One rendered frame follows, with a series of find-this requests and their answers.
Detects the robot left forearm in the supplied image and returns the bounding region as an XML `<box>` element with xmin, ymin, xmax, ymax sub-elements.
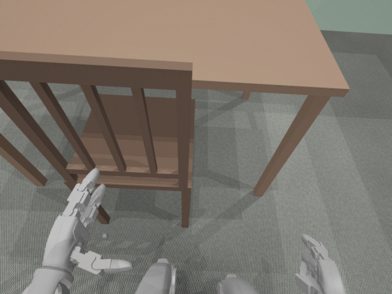
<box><xmin>22</xmin><ymin>266</ymin><xmax>74</xmax><ymax>294</ymax></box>

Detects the left robot thigh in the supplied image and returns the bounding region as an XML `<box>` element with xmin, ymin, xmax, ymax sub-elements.
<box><xmin>135</xmin><ymin>263</ymin><xmax>177</xmax><ymax>294</ymax></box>

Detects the right robot hand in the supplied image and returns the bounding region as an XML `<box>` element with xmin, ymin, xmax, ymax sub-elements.
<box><xmin>296</xmin><ymin>234</ymin><xmax>346</xmax><ymax>294</ymax></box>

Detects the left robot hand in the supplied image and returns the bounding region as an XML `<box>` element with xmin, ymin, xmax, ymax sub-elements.
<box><xmin>42</xmin><ymin>168</ymin><xmax>132</xmax><ymax>278</ymax></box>

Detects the right robot thigh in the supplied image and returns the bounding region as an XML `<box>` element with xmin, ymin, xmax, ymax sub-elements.
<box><xmin>217</xmin><ymin>277</ymin><xmax>258</xmax><ymax>294</ymax></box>

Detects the table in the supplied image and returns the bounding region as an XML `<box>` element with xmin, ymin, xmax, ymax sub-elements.
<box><xmin>0</xmin><ymin>0</ymin><xmax>350</xmax><ymax>197</ymax></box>

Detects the robot thigh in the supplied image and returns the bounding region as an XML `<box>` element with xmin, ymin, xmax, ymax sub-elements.
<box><xmin>135</xmin><ymin>263</ymin><xmax>177</xmax><ymax>294</ymax></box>
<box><xmin>217</xmin><ymin>277</ymin><xmax>258</xmax><ymax>294</ymax></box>

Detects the chair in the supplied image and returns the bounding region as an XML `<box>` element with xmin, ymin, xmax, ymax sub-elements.
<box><xmin>0</xmin><ymin>51</ymin><xmax>195</xmax><ymax>228</ymax></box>

